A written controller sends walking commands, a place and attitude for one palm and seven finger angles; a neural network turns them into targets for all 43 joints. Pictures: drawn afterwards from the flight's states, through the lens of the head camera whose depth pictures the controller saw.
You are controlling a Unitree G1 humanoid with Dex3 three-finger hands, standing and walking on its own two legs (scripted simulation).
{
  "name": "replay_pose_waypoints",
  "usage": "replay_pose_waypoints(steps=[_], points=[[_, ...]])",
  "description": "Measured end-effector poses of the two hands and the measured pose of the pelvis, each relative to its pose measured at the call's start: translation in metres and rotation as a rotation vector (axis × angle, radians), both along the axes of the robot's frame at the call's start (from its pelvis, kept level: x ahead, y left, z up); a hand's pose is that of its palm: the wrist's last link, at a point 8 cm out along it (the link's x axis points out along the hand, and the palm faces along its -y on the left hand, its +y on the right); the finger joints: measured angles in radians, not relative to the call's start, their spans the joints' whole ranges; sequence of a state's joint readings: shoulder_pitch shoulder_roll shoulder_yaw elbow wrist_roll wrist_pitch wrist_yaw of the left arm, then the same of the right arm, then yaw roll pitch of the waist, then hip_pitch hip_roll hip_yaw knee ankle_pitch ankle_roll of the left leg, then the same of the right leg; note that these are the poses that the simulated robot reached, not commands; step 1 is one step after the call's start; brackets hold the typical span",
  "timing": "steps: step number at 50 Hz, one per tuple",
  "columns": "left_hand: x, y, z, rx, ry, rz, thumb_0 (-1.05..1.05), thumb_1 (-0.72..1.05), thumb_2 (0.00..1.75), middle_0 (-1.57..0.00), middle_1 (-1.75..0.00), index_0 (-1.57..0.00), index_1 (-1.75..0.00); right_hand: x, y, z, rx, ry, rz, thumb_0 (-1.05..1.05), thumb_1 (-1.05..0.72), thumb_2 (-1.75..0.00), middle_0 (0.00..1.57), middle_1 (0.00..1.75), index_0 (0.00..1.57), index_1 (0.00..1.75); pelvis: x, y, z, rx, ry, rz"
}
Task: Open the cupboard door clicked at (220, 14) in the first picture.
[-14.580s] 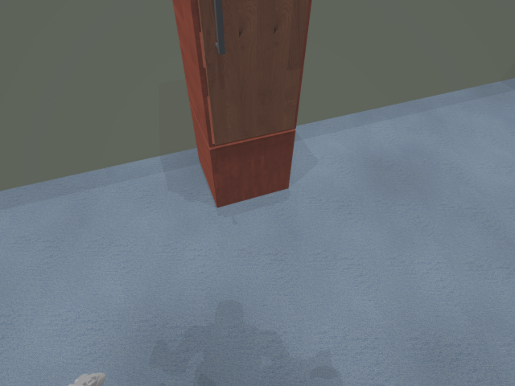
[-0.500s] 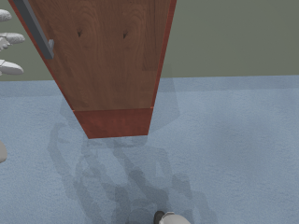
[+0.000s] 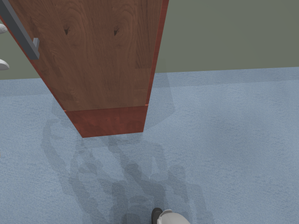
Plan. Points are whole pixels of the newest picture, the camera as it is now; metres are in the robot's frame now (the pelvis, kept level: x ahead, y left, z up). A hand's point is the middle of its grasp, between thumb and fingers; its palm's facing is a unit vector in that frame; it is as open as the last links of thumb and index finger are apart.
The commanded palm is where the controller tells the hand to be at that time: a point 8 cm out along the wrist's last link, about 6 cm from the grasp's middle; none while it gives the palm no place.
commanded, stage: move the hooked fingers beside the handle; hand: left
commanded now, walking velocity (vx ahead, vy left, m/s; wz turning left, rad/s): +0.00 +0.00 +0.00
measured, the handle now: (20, 23) +0.56 +0.25 +0.15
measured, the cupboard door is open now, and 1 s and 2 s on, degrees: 0 0 0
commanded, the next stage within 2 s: slide the fingers in behind the handle in 1.26 s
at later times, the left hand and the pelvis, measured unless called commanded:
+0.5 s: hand out of the picture +0.50 +0.29 +0.16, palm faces +0.02 -1.00 +0.02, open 14.0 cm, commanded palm +0.48 +0.34 +0.15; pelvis -0.01 +0.00 +0.00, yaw +1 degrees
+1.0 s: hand out of the picture +0.50 +0.31 +0.15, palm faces +0.01 -1.00 +0.01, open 14.0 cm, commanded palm +0.49 +0.34 +0.15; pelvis -0.01 +0.00 -0.01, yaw +1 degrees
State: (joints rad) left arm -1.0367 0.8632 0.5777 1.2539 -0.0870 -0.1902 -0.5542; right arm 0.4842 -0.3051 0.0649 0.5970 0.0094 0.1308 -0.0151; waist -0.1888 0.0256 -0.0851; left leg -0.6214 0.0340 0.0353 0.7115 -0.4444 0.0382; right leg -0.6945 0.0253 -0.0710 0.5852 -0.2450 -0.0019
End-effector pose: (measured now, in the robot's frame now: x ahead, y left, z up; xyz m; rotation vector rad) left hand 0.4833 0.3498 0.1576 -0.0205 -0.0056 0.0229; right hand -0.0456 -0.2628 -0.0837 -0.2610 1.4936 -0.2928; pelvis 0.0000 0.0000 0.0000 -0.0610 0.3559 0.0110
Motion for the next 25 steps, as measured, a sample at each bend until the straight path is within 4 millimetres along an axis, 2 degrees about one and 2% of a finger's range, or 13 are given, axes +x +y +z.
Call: replay_pose_waypoints(steps=[8, 14, 19, 25], points=[[-0.011, 0.009, -0.001, 0.037, 0.047, 0.031, -0.02, -0.5, 0.3, -0.3, -1.2, -0.3, -1.2, 0.028, -0.005, -0.004, 0.0, -0.074, 0.037, 0.0, -0.9, -0.9, 0.21, 0.3, 0.21, 0.3, -0.002, -0.001, 0.0, 0.0, -0.008, 0.009], [-0.016, 0.009, 0.002, 0.018, 0.026, 0.015, -0.02, -0.5, 0.3, -0.3, -1.2, -0.3, -1.2, 0.041, -0.008, -0.006, -0.011, -0.098, 0.073, 0.0, -0.9, -0.9, 0.21, 0.3, 0.21, 0.3, -0.006, -0.002, -0.001, 0.0, -0.016, 0.023], [-0.015, 0.0, 0.005, 0.035, 0.024, -0.009, -0.02, -0.5, 0.3, -0.3, -1.2, -0.3, -1.2, 0.042, -0.011, -0.006, -0.021, -0.111, 0.081, 0.0, -0.9, -0.9, 0.21, 0.3, 0.21, 0.3, -0.008, -0.002, -0.001, -0.001, -0.016, 0.03], [-0.009, -0.007, -0.001, 0.001, 0.046, 0.0, -0.02, -0.5, 0.3, -0.3, -1.2, -0.3, -1.2, 0.03, -0.01, -0.006, -0.027, -0.112, 0.061, 0.0, -0.9, -0.9, 0.2, 0.3, 0.21, 0.3, -0.013, -0.003, -0.003, 0.001, -0.014, 0.023]])
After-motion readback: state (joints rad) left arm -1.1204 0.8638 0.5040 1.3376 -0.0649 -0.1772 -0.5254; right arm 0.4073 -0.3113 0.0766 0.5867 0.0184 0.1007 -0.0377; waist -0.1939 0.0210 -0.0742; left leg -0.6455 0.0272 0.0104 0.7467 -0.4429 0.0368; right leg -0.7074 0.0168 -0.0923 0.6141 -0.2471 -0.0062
